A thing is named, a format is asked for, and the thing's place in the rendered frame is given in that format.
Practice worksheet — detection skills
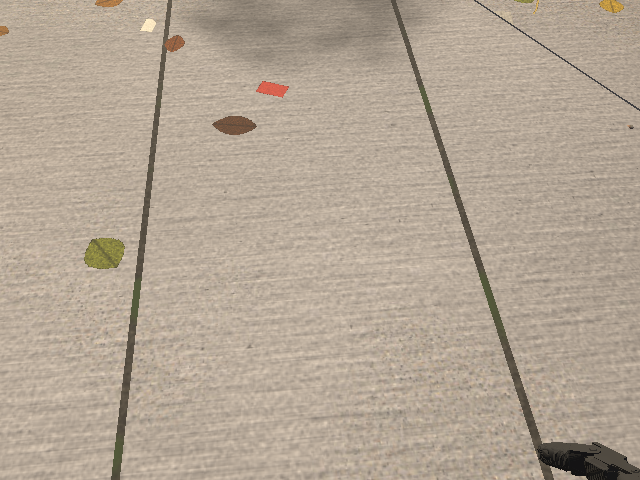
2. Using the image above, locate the robot right hand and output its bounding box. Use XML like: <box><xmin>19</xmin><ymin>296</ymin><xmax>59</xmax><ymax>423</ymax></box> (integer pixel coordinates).
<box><xmin>537</xmin><ymin>442</ymin><xmax>640</xmax><ymax>480</ymax></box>

